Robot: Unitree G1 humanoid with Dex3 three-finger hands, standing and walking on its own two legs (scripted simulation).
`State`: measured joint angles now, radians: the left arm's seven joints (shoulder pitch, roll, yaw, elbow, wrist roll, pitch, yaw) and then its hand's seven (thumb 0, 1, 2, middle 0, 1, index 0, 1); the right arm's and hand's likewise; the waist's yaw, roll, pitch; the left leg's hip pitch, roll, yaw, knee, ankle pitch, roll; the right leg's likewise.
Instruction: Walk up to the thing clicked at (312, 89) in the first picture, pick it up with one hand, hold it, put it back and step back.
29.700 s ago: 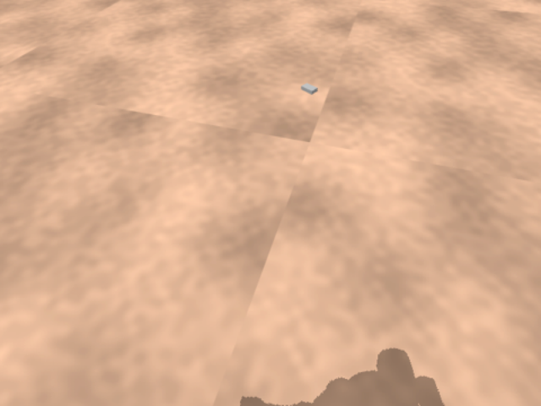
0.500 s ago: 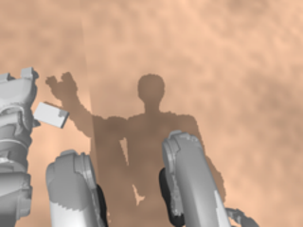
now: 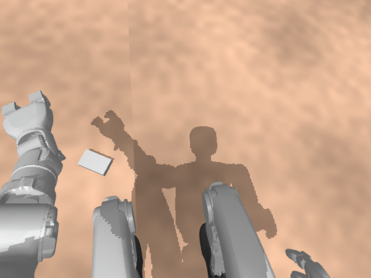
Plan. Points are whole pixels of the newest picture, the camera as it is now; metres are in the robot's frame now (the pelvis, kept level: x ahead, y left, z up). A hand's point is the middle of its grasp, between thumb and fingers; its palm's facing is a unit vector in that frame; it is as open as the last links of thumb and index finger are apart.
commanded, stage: go down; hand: left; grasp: from above
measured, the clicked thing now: (95, 162) +0.49 +0.26 -0.43
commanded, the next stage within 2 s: none
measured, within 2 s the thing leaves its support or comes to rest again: neither
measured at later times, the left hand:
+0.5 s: hand (22, 128) +0.46 +0.30 -0.04, palm faces -0.28 -0.27 -0.92, open 13.6 cm
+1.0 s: hand (10, 122) +0.46 +0.30 -0.01, palm faces -0.25 -0.30 -0.92, open 13.8 cm
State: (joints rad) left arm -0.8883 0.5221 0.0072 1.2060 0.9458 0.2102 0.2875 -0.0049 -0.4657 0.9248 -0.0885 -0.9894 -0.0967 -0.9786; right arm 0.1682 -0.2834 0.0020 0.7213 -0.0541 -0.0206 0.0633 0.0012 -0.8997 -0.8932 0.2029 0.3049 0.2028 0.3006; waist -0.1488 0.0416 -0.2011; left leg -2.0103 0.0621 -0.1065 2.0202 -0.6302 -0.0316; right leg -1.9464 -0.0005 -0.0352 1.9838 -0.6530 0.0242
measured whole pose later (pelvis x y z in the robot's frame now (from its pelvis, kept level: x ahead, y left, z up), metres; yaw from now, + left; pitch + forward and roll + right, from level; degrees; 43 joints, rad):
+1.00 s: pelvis +0.04 +0.00 +0.11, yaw +0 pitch +35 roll -4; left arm -0.85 0.48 0.10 1.23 0.76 0.45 0.41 0.00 -0.44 0.87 -0.15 -0.96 -0.16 -0.95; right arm 0.18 -0.23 0.01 0.81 -0.05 -0.15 0.07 0.00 -0.90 -0.90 0.20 0.30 0.20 0.30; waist -0.16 0.05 -0.20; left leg -1.67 0.09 -0.08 1.68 -0.63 -0.03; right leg -1.61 0.01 -0.04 1.63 -0.63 0.02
